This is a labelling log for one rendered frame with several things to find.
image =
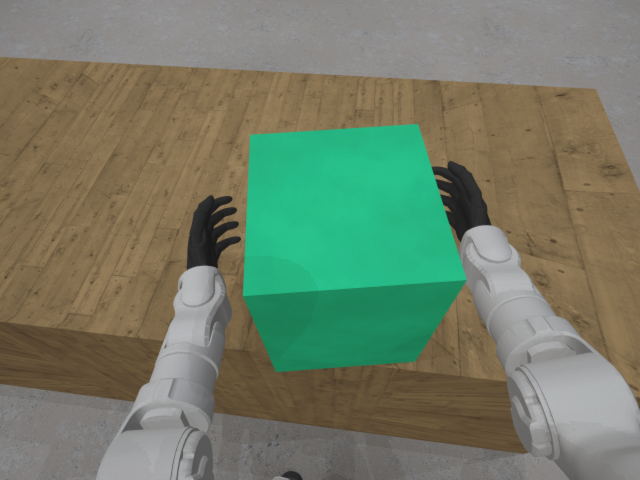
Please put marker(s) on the robot right hand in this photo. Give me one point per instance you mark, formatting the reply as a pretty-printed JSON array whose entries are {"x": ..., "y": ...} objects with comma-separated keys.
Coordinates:
[{"x": 468, "y": 208}]

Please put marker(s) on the pedestal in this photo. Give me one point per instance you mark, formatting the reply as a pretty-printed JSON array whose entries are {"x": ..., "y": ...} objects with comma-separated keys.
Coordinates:
[{"x": 102, "y": 166}]

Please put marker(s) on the robot right upper arm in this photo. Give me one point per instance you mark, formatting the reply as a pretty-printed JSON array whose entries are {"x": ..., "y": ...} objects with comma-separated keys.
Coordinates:
[{"x": 576, "y": 411}]

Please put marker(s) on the right robot forearm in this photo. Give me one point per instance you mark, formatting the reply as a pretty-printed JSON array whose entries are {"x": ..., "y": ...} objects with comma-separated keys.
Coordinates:
[{"x": 521, "y": 322}]

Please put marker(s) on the robot left upper arm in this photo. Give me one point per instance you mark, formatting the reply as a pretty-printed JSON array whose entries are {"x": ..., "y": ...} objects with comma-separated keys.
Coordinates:
[{"x": 180, "y": 453}]

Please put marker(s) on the carton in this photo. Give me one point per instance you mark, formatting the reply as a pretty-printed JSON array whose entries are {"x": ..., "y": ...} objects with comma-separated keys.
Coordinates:
[{"x": 349, "y": 255}]

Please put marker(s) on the robot left hand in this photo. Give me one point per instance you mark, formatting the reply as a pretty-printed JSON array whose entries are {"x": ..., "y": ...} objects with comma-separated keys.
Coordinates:
[{"x": 202, "y": 247}]

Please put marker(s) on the left robot forearm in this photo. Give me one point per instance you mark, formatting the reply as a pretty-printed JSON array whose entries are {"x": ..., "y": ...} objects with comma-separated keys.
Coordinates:
[{"x": 180, "y": 390}]

